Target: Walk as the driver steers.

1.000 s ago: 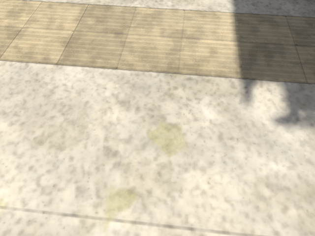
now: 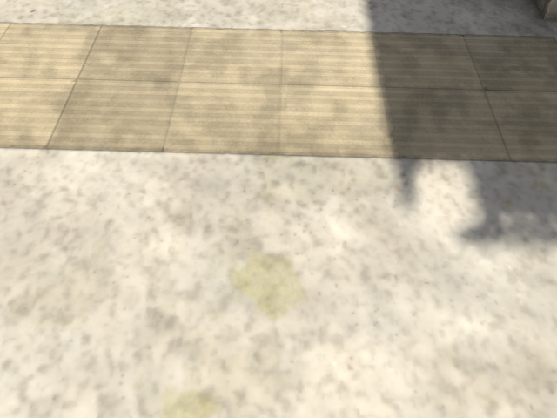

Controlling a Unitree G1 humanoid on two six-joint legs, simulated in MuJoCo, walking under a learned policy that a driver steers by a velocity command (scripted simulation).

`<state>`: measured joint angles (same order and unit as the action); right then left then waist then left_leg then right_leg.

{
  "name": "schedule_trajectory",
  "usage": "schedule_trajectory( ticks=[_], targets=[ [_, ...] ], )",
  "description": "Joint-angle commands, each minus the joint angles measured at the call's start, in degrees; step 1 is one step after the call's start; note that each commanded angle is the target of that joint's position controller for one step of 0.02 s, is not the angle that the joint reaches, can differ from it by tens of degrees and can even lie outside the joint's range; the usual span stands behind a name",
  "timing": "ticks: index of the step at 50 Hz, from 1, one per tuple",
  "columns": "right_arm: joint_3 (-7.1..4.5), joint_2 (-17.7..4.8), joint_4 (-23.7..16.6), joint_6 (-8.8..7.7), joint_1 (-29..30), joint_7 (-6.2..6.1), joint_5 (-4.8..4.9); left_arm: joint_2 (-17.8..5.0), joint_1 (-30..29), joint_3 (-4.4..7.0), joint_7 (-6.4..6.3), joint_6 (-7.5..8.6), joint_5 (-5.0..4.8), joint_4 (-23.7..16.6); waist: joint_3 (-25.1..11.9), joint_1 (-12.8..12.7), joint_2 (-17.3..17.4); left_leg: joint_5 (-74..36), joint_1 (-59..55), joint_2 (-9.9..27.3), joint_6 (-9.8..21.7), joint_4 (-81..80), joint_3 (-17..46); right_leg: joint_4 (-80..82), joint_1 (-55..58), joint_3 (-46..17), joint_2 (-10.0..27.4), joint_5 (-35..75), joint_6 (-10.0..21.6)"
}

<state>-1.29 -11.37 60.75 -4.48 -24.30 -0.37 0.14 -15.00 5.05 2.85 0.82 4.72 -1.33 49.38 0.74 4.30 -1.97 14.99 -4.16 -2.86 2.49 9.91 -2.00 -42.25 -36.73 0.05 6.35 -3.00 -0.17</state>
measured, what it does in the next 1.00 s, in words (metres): walks ahead: right foot, then left foot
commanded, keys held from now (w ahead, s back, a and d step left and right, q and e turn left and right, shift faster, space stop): w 0.92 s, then w+e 0.08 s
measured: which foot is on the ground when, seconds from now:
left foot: down 0.00-0.18, up 0.20-0.70, down 0.72-1.00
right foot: up 0.00-0.14, down 0.16-0.72, up 0.74-1.00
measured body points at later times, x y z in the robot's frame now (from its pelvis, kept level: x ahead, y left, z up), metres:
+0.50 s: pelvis +0.28 -0.07 +0.01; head +0.29 -0.07 +0.46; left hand +0.27 +0.20 -0.13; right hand +0.44 -0.33 -0.11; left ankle +0.45 +0.12 -0.67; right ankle +0.25 -0.14 -0.74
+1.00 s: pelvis +0.57 +0.00 +0.01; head +0.59 +0.01 +0.45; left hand +0.70 +0.27 -0.12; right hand +0.59 -0.26 -0.13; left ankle +0.56 +0.08 -0.74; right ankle +0.66 -0.17 -0.67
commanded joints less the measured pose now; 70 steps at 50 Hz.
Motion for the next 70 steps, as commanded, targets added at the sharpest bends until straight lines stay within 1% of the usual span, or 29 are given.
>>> schedule_trajectory(
  ticks=[1,5,7,8,9,10,11,13,18,25,31,34,36,37,38,39,40,41,43,48,58,61,63,64,65,66,67,68,70],
  targets=[
    [-2.13,-11.02,-1.70,-0.55,-1.61,-0.64,0.73,-1.93,-8.76,-0.35,0.67,0.63,-0.26,-5.66,7.85,-0.17,6.38,-14.10,7.59,15.13,8.41,-5.80,6.66,7.41,1.38,1.42,-1.95,4.96,0.30],
    [-2.89,-12.05,-1.64,0.14,-0.48,-0.65,0.92,-4.84,-7.51,0.63,1.58,1.04,-0.31,-6.41,5.31,-3.59,6.74,-27.38,0.01,17.83,6.32,0.73,5.28,11.35,6.13,1.01,-3.52,1.43,3.90],
    [-2.95,-12.18,-2.33,1.09,1.21,-0.57,0.19,-8.36,5.56,2.81,1.23,0.81,-0.37,-2.71,-3.46,-10.66,7.77,-44.80,1.42,15.08,4.26,17.14,2.48,10.71,23.43,3.74,-7.42,-1.33,6.51],
    [-2.18,-10.75,-3.31,1.36,1.17,-0.55,-0.40,-11.12,16.09,3.98,0.73,0.52,-0.29,0.00,-10.33,-14.80,5.44,-36.47,11.54,12.28,2.37,32.71,0.92,9.55,39.74,-1.86,-2.59,-3.55,9.01],
    [0.23,-1.99,-4.17,0.37,-6.82,0.17,-0.36,-17.24,22.47,5.21,0.72,0.38,1.11,1.77,-20.15,-10.94,-11.04,-5.02,33.41,1.45,-1.61,57.28,0.14,15.89,60.13,-30.65,13.06,-18.23,18.79],
    [-0.06,-4.31,-3.27,-1.40,-5.33,0.57,0.95,-12.33,21.37,3.65,1.08,0.57,0.94,1.69,-22.19,-11.53,-11.24,16.59,40.35,-0.37,-0.59,66.36,9.35,27.53,59.58,-46.43,15.79,-26.15,19.56],
    [-1.52,-9.58,-5.57,-2.47,1.19,0.81,2.74,-9.33,15.21,2.61,1.15,1.02,0.66,0.99,-11.45,-10.16,-8.44,13.49,45.90,3.22,0.83,69.66,9.06,28.54,51.06,-38.37,14.16,-26.54,15.98],
    [-2.04,-10.43,-6.92,-2.77,6.81,-0.02,2.06,-5.69,5.80,1.37,1.45,1.58,1.26,-0.80,-2.90,-6.41,-0.78,3.27,42.00,9.11,1.56,63.75,6.68,30.93,33.67,-22.95,9.88,-14.08,13.24],
    [-2.38,-7.31,-7.24,0.31,6.47,-0.63,0.73,-5.49,6.85,1.09,1.21,2.41,1.68,1.47,0.62,-2.58,-1.71,-4.03,37.35,12.36,-0.24,53.09,5.89,36.69,23.09,-10.57,5.39,-3.77,13.62],
    [-2.17,-6.47,-12.16,-0.66,21.75,0.25,0.28,-7.76,14.38,1.27,-0.99,1.42,0.98,4.00,3.46,-6.83,-0.56,-22.68,42.42,10.05,-2.44,28.98,3.20,37.97,28.77,-4.61,3.83,0.25,11.67],
    [-1.43,-6.61,-15.86,-1.50,30.24,2.24,0.98,-8.35,19.93,1.72,-1.36,-0.29,0.48,6.94,5.35,-8.87,-0.32,-18.35,44.47,8.18,-0.85,19.94,2.88,33.36,40.46,-4.30,7.74,4.76,11.30],
    [-2.24,-9.13,-15.74,-1.93,26.63,2.85,1.13,-9.67,18.22,2.32,-1.56,-1.14,0.41,6.67,2.27,-5.65,-2.40,-11.58,36.82,5.66,1.43,18.08,1.11,27.04,43.77,-4.20,8.83,19.26,9.81],
    [-4.70,-13.69,-11.06,-1.94,10.77,2.27,0.95,-8.43,16.50,1.72,-1.53,-1.69,0.86,5.79,-7.87,2.07,-2.24,-12.50,13.75,3.57,4.70,17.80,-0.50,8.46,37.98,-0.48,4.11,31.10,7.15],
    [-5.83,-18.30,-8.98,-1.65,0.01,1.62,0.19,-6.24,17.65,0.63,-1.58,-1.50,2.14,4.19,-17.09,4.57,5.62,-12.69,-4.54,15.71,8.74,19.45,14.08,-10.83,24.64,2.15,-0.12,11.92,5.07],
    [-5.99,-19.99,-7.77,-1.39,-1.61,2.10,0.08,1.60,24.67,-1.39,-0.71,0.00,1.36,4.55,-23.07,-0.06,20.35,-0.56,-20.64,26.27,17.76,11.14,41.64,-27.90,2.49,-1.56,-10.93,-28.83,1.91],
    [-4.40,-14.07,-8.32,-1.55,0.60,2.16,0.64,-5.49,19.77,0.05,-0.58,1.39,-0.33,4.72,-18.57,2.15,13.03,4.82,-17.76,24.04,15.15,7.66,41.29,-33.70,-3.92,-8.11,-7.70,-30.03,3.14],
    [-3.70,-11.80,-9.44,-1.73,5.65,1.90,0.60,-8.09,14.20,0.80,-0.45,2.31,-1.57,2.91,-10.69,1.31,10.58,1.24,-10.07,22.28,12.56,6.64,32.08,-33.48,-6.78,-6.65,-4.75,-24.52,4.09],
    [-3.25,-10.73,-10.43,-1.86,10.18,1.94,0.22,-7.83,11.61,0.81,-0.87,2.53,-1.30,2.49,-6.82,-0.65,5.25,-5.44,-1.71,20.31,11.38,5.05,25.78,-30.79,-4.26,-4.99,-1.58,-18.92,3.92],
    [-2.41,-8.13,-10.53,-2.08,13.28,2.16,-0.82,-6.40,11.58,1.37,-1.12,1.55,0.00,2.53,-3.37,-3.94,5.40,-12.44,8.47,16.92,10.42,1.71,18.19,-25.55,1.51,-4.79,1.52,-13.60,3.27],
    [-3.16,-11.06,-8.45,-2.27,10.44,1.15,-0.65,-3.75,8.23,1.17,-1.27,-0.65,0.49,0.93,0.40,-4.79,4.69,-18.27,12.48,15.98,11.40,-3.41,9.97,-14.94,-1.77,-3.66,2.87,-6.06,0.63],
    [-3.40,-12.08,-5.30,-0.73,4.31,-0.30,0.02,-2.31,-7.17,0.14,1.43,-0.27,0.01,-5.62,4.46,0.00,3.99,-21.39,0.51,17.28,6.91,-2.22,-2.70,7.99,-3.78,-0.61,-1.15,6.62,3.17],
    [-4.05,-13.92,-6.10,0.65,6.05,-0.85,0.32,-3.92,-6.43,0.77,2.72,-0.29,0.07,-7.44,2.73,-2.14,5.68,-38.88,-4.04,18.81,5.20,5.44,-4.85,8.69,-0.46,2.79,-3.71,-1.91,5.50],
    [-4.35,-14.94,-7.24,1.79,7.70,-1.51,0.20,-7.09,3.67,2.76,2.84,-0.63,0.11,-5.78,-3.78,-7.96,6.81,-55.30,-2.46,17.36,3.22,20.73,-7.47,9.54,13.72,6.25,-8.35,-4.69,7.95],
    [-3.95,-14.31,-8.23,1.99,7.61,-1.87,-0.02,-10.85,13.29,4.75,2.19,-0.86,0.00,-3.44,-8.89,-12.17,4.52,-49.75,6.18,14.85,1.14,34.64,-8.46,11.35,29.06,2.54,-8.30,-2.77,10.39],
    [-2.13,-8.92,-10.66,0.79,3.27,-1.23,-1.45,-17.48,19.64,6.55,1.10,-1.27,0.12,-2.79,-16.21,-10.71,-7.84,-18.78,28.93,7.64,-2.45,56.76,-8.52,12.30,51.17,-22.45,5.91,-5.26,18.83],
    [-0.98,-6.78,-11.71,-1.82,3.64,-0.13,-0.88,-16.47,19.18,5.68,1.22,-0.97,-0.09,-3.72,-22.65,-9.19,-11.01,17.99,44.04,-1.48,-3.39,69.22,2.71,23.72,61.10,-48.71,14.08,-12.26,25.85],
    [-2.31,-11.66,-13.10,-3.82,9.85,0.78,1.42,-12.36,18.10,4.51,1.09,-0.68,0.46,-3.87,-17.50,-11.20,-6.84,15.10,50.48,2.70,-1.57,71.46,8.32,25.32,58.36,-42.17,12.02,-13.21,22.07],
    [-2.30,-12.11,-14.15,-4.75,13.11,0.94,2.21,-9.95,14.76,3.93,0.89,-0.36,0.53,-4.54,-11.08,-10.12,-3.22,9.83,51.09,5.46,-0.36,68.05,7.37,25.47,50.41,-33.35,9.63,-9.92,19.59],
    [-3.19,-12.40,-13.58,-4.19,13.48,0.08,0.17,-6.68,7.70,2.81,0.88,-0.15,0.91,-6.64,-4.43,-5.27,2.01,4.01,43.26,9.41,-1.06,57.65,6.82,27.65,33.94,-22.79,5.26,0.35,16.87]
  ],
)
Velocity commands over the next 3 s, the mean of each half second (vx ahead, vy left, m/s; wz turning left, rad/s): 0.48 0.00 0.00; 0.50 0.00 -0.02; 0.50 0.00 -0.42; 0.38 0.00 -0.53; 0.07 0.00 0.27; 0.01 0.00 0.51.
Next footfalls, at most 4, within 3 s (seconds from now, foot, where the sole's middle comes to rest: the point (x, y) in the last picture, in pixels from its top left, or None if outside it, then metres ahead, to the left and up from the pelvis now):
0.16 right None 0.29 -0.15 -0.78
0.72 left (233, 380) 0.60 0.09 -0.78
1.28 right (317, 273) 0.90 -0.16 -0.78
1.78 left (274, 189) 1.23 -0.06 -0.78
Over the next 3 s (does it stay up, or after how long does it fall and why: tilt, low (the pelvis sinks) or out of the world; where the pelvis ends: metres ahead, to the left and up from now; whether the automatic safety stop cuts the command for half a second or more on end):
stays up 1.16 -0.14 -0.01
